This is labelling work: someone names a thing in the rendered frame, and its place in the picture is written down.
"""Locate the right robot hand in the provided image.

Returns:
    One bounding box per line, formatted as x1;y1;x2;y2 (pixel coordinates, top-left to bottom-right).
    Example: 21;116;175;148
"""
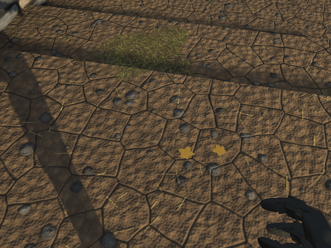
258;195;331;248

